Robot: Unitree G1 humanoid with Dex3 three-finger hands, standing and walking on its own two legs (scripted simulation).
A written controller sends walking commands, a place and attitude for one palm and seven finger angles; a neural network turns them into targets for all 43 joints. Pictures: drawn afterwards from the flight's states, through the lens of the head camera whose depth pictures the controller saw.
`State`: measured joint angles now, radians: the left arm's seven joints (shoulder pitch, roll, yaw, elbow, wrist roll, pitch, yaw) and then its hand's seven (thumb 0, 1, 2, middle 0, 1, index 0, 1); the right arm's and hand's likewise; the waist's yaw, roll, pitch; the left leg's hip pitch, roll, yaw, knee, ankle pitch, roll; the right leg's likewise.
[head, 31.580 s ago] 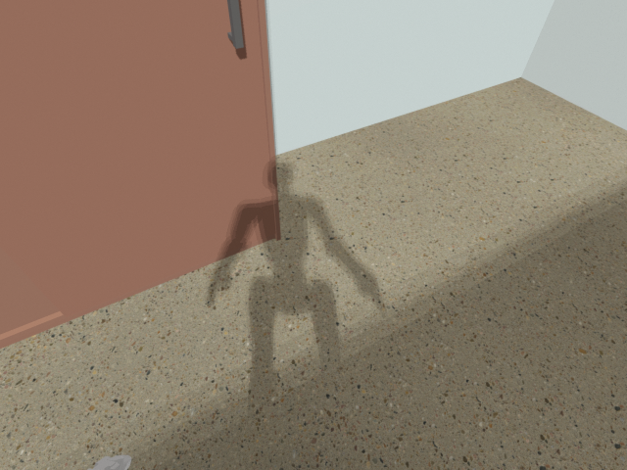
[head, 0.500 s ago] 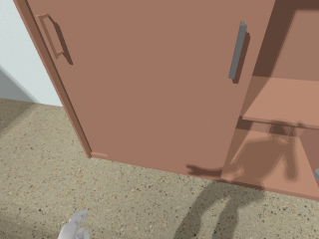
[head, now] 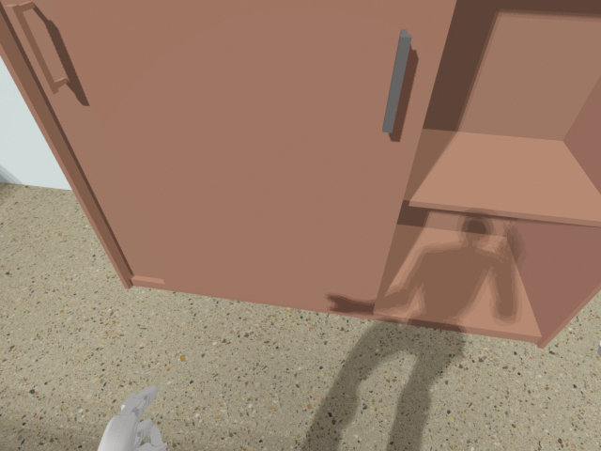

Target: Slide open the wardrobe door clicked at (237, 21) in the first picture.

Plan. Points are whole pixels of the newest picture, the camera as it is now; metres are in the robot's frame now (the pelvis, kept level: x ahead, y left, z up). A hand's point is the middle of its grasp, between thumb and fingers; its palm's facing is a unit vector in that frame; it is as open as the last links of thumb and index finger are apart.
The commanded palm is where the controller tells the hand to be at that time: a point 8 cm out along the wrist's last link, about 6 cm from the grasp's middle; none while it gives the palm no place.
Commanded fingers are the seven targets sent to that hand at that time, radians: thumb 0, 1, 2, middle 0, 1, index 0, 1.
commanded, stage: stop stepping back and stand still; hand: right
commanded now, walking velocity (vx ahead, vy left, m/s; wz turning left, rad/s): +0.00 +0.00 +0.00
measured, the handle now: (395, 82) +0.75 -0.14 +0.18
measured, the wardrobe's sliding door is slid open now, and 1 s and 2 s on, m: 0.62 0.62 0.62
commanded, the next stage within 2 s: let the arm hang, fingers relaxed in 0.14 s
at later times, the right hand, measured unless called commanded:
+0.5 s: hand out of the picture +0.10 -0.22 -0.15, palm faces -0.05 +0.97 -0.22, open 7.4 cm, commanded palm none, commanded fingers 0.00 -0.90 -0.90 0.20 0.30 0.20 0.30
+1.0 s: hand out of the picture +0.02 -0.26 -0.15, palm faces -0.01 +0.95 -0.30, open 7.4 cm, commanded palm none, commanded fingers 0.00 -0.90 -0.90 0.20 0.30 0.20 0.30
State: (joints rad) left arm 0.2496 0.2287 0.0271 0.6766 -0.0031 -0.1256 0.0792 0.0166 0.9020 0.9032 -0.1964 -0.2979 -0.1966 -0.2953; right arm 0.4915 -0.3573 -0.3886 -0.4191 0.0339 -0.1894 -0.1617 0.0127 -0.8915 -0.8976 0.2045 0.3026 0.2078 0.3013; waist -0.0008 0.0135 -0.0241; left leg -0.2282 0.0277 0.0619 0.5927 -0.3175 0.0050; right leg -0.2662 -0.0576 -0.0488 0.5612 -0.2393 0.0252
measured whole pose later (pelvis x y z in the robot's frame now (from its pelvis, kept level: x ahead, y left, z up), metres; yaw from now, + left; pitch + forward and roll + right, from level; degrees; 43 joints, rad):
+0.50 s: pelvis +0.00 -0.03 +0.00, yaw -1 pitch +0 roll +0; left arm 0.12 0.28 0.00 0.87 0.03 0.01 -0.01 0.01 0.90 0.90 -0.20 -0.30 -0.20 -0.30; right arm 0.22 -0.23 0.02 0.80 -0.02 0.05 0.01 0.01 -0.91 -0.90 0.19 0.30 0.20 0.30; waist 0.03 0.00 0.04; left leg -0.29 0.08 0.06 0.60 -0.31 -0.04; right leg -0.35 -0.01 -0.05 0.59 -0.25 -0.02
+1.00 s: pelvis +0.00 -0.04 +0.01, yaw -1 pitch -1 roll +0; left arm 0.20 0.23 0.01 1.10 0.02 0.02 0.00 0.01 0.90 0.90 -0.20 -0.30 -0.20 -0.30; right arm 0.20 -0.27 0.00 1.14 -0.01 0.00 -0.01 0.00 -0.91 -0.90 0.20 0.30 0.20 0.30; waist 0.01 -0.03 0.04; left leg -0.17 0.07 0.06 0.40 -0.21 -0.05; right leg -0.23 0.00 -0.06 0.41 -0.17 -0.03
